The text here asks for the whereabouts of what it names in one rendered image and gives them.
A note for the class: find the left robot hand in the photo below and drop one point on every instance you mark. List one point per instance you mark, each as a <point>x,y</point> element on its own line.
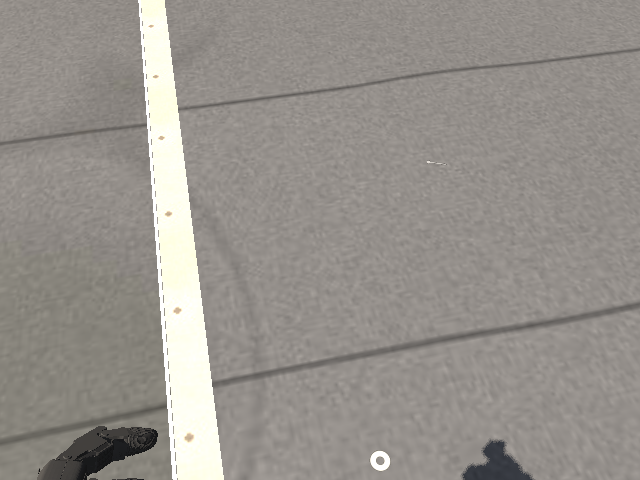
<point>96,449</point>

